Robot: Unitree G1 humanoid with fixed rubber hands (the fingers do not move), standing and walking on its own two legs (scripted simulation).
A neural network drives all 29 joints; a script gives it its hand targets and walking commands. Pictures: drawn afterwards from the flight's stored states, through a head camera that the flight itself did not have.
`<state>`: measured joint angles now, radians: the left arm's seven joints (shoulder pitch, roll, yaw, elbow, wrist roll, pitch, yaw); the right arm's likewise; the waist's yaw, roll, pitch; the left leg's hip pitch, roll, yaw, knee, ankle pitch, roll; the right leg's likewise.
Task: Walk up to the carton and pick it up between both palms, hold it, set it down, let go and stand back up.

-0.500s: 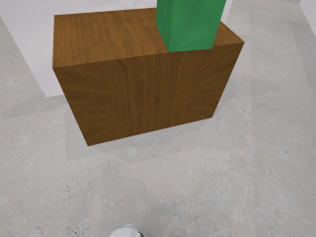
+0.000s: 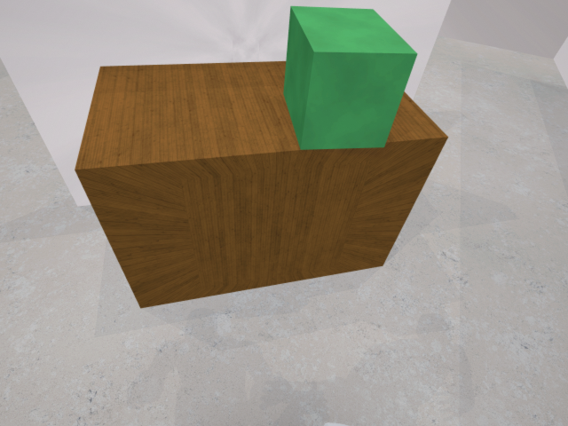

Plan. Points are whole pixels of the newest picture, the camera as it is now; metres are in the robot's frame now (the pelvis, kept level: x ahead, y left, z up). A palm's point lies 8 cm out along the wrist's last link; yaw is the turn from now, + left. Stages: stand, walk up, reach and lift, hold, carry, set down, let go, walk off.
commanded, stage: walk up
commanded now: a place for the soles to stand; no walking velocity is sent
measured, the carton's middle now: (337, 77) +0.98 -0.13 +0.05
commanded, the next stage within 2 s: none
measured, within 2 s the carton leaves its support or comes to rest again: neither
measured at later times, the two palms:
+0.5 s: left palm (113, 413) +0.17 +0.25 -0.14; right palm (486, 393) +0.22 -0.34 -0.11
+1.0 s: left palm (178, 331) +0.31 +0.19 -0.14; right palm (505, 323) +0.35 -0.43 -0.12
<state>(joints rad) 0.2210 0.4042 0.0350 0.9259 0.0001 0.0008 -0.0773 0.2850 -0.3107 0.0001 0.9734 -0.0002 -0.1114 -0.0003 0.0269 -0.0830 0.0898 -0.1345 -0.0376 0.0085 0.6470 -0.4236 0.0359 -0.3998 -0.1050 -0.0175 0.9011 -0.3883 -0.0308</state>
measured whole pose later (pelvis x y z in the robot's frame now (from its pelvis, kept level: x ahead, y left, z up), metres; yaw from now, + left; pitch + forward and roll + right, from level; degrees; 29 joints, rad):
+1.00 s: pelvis +0.27 -0.14 -0.02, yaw +7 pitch -3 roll +2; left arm 0.19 0.45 0.04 0.87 0.00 0.02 -0.06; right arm 0.26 -0.34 0.00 0.96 0.00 -0.11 -0.03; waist 0.02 -0.10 0.13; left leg -0.33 0.04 -0.04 0.84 -0.44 0.00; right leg -0.40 -0.08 -0.03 0.85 -0.43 -0.04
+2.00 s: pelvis +0.38 -0.23 -0.02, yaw +10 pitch -2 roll +0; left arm 0.19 0.40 0.04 0.93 0.00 0.00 -0.01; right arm 0.22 -0.35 0.00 0.95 0.00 -0.04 -0.07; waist 0.02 -0.02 0.17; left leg -0.45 0.01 -0.01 0.90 -0.44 0.01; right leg -0.39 -0.04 -0.10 0.86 -0.44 -0.04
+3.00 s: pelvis +0.39 -0.26 -0.02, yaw +11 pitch -2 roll +2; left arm 0.20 0.40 0.04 0.99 0.00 0.02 -0.06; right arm 0.23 -0.35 0.00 0.96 0.00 -0.06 -0.04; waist 0.02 -0.04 0.10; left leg -0.40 0.01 -0.03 0.85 -0.41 0.02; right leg -0.39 -0.01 -0.10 0.90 -0.50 -0.05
